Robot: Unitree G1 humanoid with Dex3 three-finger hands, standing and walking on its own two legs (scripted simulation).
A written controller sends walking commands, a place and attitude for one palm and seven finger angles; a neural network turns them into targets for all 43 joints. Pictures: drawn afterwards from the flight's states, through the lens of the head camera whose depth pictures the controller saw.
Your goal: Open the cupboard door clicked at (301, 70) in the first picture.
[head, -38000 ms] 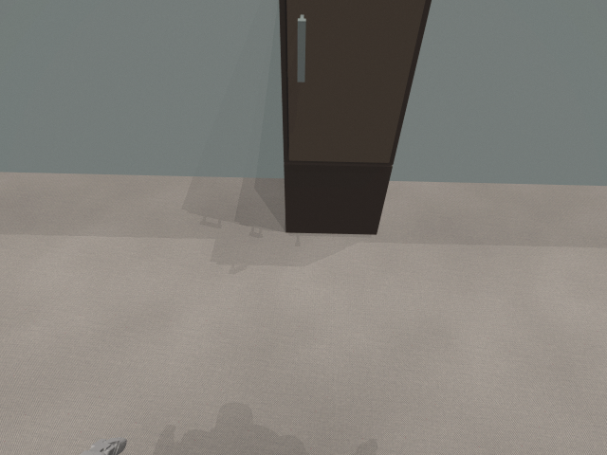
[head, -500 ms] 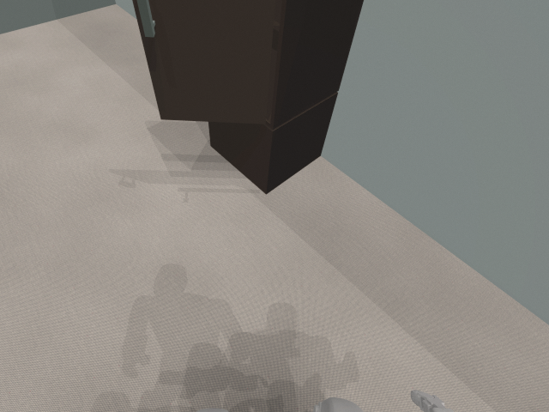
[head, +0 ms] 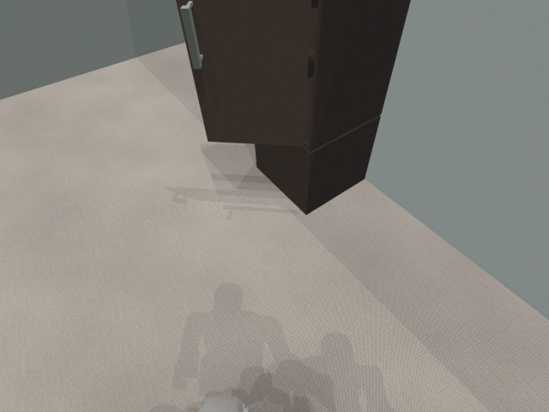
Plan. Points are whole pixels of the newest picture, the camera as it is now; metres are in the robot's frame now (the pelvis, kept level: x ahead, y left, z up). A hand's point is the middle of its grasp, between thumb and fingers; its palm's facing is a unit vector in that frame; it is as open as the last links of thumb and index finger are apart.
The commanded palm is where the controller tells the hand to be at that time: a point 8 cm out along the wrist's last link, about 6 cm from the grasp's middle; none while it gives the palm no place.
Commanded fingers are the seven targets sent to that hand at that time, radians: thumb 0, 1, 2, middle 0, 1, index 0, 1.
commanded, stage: take the last steps up to it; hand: left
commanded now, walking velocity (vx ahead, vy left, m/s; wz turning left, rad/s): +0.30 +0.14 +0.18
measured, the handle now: (193, 35) +1.05 +0.29 +0.06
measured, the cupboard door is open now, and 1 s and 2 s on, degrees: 48 48 48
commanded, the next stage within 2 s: come to a stop and stand still in 1.28 s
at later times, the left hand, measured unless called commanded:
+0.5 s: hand out of the picture +0.10 +0.29 -0.18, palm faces +0.12 -0.98 -0.17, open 7.4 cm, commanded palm none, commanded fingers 0.00 0.90 0.90 -0.20 -0.30 -0.20 -0.30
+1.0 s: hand (155, 316) +0.31 +0.26 -0.17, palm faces +0.09 -0.97 -0.22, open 7.2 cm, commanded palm none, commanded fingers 0.00 0.90 0.90 -0.20 -0.30 -0.20 -0.30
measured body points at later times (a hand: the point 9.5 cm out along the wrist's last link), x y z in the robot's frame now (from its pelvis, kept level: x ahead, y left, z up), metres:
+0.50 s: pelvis +0.11 +0.10 +0.00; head +0.13 +0.12 +0.45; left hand +0.09 +0.34 -0.17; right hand +0.18 -0.13 -0.15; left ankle +0.08 +0.20 -0.74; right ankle +0.11 -0.02 -0.67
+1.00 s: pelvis +0.29 +0.07 +0.00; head +0.31 +0.07 +0.45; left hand +0.31 +0.32 -0.15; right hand +0.30 -0.15 -0.16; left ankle +0.32 +0.23 -0.68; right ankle +0.27 +0.00 -0.74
